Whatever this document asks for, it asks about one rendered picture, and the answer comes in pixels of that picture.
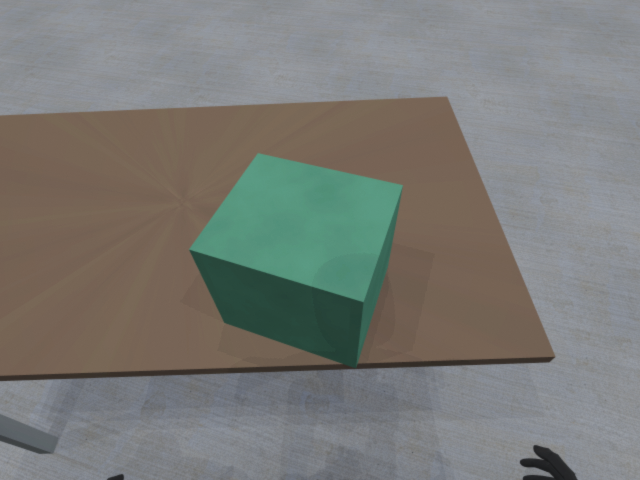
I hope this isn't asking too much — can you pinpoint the carton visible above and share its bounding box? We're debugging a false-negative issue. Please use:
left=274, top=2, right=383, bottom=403
left=189, top=153, right=403, bottom=368

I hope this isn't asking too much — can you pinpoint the table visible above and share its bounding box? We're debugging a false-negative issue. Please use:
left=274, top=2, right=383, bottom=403
left=0, top=97, right=555, bottom=454

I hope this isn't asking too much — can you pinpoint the right robot hand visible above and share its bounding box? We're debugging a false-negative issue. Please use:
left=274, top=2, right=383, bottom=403
left=520, top=445, right=578, bottom=480

